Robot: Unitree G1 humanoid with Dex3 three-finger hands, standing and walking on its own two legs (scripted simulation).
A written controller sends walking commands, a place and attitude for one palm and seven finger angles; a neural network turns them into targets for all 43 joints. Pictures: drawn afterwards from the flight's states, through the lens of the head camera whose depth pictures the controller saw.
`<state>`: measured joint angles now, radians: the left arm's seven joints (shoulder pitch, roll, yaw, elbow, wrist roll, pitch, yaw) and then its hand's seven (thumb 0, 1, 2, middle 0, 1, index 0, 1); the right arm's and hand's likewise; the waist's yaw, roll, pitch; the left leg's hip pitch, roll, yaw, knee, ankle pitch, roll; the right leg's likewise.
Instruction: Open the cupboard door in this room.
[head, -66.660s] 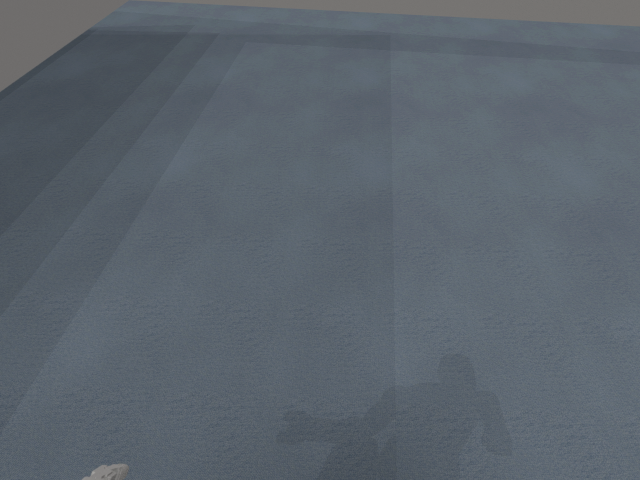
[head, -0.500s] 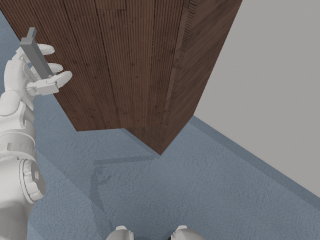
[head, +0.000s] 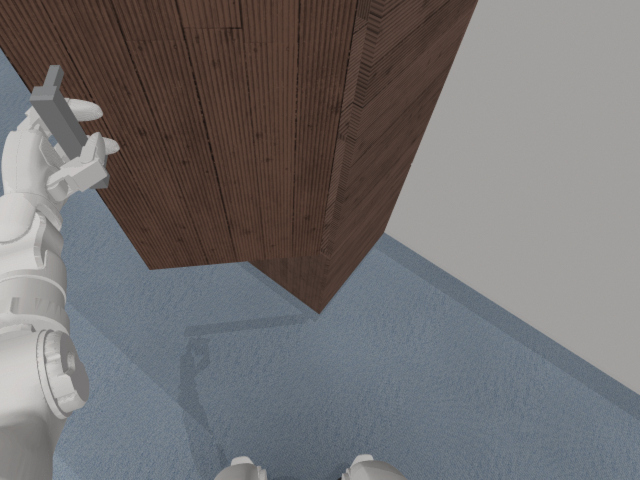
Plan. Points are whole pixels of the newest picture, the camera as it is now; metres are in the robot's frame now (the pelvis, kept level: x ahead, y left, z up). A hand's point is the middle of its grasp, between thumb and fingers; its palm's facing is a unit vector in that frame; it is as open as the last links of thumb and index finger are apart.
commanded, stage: pull the door open along its arc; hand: left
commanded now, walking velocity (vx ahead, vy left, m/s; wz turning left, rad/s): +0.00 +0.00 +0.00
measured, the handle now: (78, 131) +0.52 +0.27 +0.10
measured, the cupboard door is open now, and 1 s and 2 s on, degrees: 45 91 91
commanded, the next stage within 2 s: open thumb and fingers to let go in 0.94 s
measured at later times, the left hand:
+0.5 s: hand (130, 258) +0.35 +0.18 +0.10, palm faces +0.31 -0.95 +0.06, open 6.0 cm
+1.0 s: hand (230, 330) +0.27 +0.08 +0.10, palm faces +0.46 -0.89 +0.02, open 6.0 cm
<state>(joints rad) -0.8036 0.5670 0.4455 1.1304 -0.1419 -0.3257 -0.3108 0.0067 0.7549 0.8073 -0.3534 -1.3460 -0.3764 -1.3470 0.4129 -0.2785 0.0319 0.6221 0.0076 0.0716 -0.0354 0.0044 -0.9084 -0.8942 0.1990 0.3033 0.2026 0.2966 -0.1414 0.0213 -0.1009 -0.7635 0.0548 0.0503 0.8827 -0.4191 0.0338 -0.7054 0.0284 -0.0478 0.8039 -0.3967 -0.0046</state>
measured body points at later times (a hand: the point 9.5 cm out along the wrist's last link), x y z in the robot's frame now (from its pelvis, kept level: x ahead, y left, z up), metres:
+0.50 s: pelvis +0.01 -0.01 +0.02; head +0.04 -0.01 +0.46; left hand +0.32 +0.23 +0.10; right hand +0.17 -0.24 -0.08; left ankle +0.00 +0.09 -0.70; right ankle -0.01 -0.12 -0.70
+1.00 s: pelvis +0.01 -0.04 +0.02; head +0.00 -0.06 +0.47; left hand +0.24 +0.12 +0.10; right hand +0.18 -0.26 -0.08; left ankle +0.00 +0.09 -0.70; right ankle -0.01 -0.12 -0.70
